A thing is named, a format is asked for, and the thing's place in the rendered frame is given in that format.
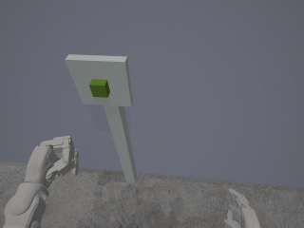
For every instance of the left robot hand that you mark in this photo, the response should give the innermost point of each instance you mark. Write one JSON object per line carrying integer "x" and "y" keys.
{"x": 44, "y": 166}

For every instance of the right robot hand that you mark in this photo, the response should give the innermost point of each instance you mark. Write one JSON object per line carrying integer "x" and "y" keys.
{"x": 246, "y": 217}

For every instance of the panel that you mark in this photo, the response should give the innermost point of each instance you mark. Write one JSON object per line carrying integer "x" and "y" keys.
{"x": 85, "y": 68}

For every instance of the button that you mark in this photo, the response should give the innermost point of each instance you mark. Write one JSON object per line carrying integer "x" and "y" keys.
{"x": 99, "y": 88}

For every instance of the robot left forearm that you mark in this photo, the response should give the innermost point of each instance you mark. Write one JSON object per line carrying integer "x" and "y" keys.
{"x": 26, "y": 208}

